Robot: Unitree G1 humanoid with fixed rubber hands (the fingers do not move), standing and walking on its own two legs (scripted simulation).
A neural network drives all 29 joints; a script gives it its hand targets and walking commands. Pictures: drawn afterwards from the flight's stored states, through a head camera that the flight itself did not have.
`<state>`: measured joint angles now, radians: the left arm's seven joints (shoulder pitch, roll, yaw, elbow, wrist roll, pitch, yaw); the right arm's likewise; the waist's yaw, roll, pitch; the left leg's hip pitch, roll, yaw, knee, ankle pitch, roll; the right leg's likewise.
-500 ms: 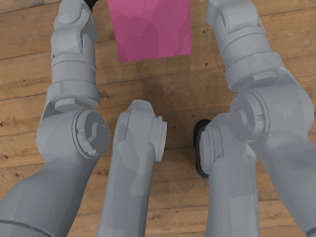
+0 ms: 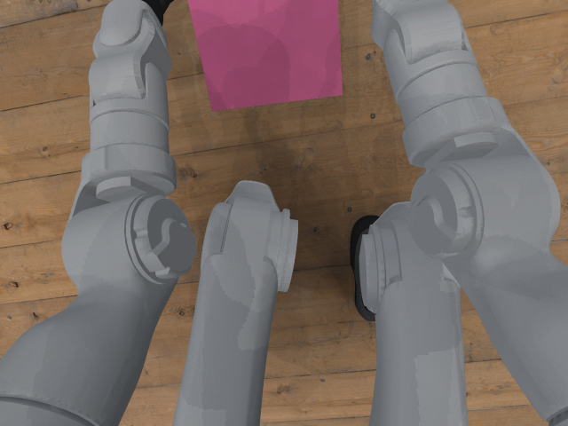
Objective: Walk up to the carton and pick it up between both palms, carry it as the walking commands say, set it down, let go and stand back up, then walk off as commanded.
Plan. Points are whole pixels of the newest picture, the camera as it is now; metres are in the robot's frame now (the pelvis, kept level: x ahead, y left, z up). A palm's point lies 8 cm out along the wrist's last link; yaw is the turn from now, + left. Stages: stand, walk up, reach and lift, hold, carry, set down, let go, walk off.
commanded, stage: set down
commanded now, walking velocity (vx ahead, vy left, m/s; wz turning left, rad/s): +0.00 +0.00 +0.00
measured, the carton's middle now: out of the picture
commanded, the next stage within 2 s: none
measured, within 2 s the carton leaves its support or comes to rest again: rests again in 0.70 s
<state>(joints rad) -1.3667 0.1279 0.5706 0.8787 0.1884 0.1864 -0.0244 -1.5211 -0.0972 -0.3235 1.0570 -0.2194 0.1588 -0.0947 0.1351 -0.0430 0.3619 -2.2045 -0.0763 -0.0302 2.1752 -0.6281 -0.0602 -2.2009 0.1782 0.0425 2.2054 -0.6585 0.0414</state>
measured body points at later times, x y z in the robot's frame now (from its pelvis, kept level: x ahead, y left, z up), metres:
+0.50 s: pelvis +0.00 +0.00 +0.00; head +0.37 +0.02 +0.24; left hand +0.51 +0.23 -0.18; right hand +0.57 -0.02 -0.18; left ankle +0.10 +0.13 -0.35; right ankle +0.09 -0.11 -0.35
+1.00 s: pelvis -0.01 +0.00 -0.01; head +0.36 +0.03 +0.24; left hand +0.50 +0.25 -0.18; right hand +0.57 -0.05 -0.18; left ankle +0.10 +0.13 -0.35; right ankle +0.09 -0.11 -0.35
